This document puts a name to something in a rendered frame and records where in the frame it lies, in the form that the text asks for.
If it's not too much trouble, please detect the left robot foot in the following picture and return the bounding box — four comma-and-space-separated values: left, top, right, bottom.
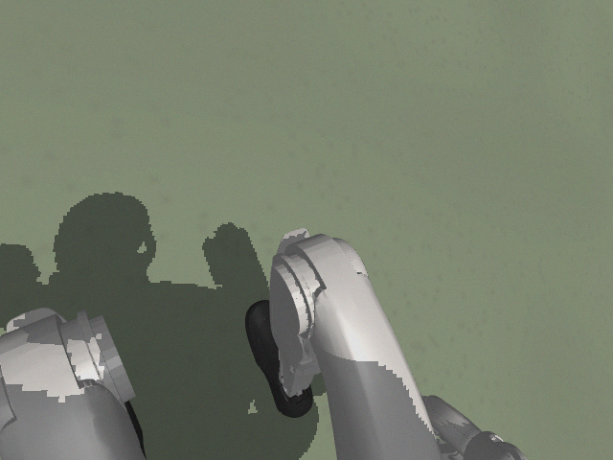
125, 401, 147, 460

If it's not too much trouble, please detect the right robot foot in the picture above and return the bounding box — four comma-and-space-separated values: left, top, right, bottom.
245, 300, 313, 418

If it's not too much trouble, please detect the right robot hand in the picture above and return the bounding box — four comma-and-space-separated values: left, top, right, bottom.
420, 394, 483, 460

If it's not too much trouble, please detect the right robot arm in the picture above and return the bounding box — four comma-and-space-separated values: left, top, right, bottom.
464, 431, 529, 460

